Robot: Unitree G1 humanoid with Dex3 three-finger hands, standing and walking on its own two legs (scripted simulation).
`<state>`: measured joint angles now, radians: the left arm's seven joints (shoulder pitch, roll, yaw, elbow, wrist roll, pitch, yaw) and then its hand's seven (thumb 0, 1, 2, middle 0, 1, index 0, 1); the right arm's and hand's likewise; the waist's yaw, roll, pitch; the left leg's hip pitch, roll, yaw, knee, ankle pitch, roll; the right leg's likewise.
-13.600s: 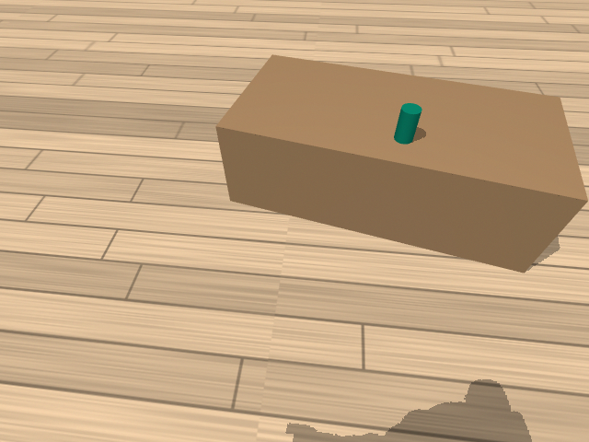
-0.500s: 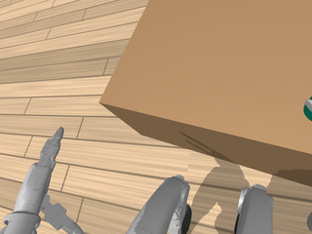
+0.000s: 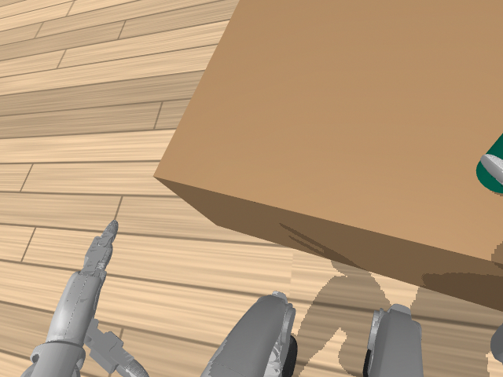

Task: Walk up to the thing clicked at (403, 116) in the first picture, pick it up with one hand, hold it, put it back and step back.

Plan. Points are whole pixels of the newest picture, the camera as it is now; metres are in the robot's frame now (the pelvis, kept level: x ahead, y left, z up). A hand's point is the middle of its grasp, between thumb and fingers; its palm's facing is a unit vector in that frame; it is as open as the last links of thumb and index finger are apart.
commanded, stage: settle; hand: right
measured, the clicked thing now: out of the picture +0.49 -0.26 -0.04
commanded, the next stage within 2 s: lift in 0.22 s
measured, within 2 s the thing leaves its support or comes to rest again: neither
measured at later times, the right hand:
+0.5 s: hand out of the picture +0.49 -0.27 +0.00, palm faces +0.32 +0.95 +0.00, open 10.0 cm
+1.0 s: hand out of the picture +0.42 -0.25 +0.08, palm faces +0.31 +0.95 -0.01, open 10.0 cm
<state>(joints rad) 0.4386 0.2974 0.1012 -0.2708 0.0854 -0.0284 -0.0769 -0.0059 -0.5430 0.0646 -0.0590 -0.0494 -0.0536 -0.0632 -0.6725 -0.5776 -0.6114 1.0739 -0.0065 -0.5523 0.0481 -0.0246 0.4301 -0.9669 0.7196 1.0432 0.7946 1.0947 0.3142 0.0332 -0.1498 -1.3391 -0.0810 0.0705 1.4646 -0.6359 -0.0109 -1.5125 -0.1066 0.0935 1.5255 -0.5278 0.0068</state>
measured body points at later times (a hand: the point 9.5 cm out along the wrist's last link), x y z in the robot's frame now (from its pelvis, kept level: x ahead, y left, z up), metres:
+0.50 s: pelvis +0.01 -0.01 +0.02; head +0.16 -0.09 +0.44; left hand +0.18 +0.25 +0.09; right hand +0.46 -0.32 +0.01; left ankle +0.03 +0.13 -0.56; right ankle +0.07 -0.12 -0.56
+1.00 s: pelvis +0.01 -0.01 +0.07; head +0.10 -0.06 +0.51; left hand +0.19 +0.24 +0.10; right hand +0.40 -0.30 +0.09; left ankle +0.03 +0.13 -0.56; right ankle +0.07 -0.12 -0.56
